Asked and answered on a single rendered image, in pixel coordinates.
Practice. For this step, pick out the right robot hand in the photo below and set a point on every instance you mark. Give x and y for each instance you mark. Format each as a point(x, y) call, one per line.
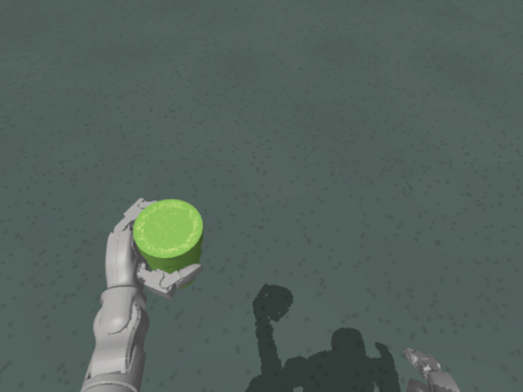
point(429, 368)

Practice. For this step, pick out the left robot arm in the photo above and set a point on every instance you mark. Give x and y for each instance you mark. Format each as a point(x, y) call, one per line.
point(120, 327)

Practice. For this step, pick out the cup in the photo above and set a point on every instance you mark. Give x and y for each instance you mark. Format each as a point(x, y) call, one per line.
point(169, 234)

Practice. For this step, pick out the left robot hand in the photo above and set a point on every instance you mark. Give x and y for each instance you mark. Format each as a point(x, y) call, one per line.
point(124, 264)

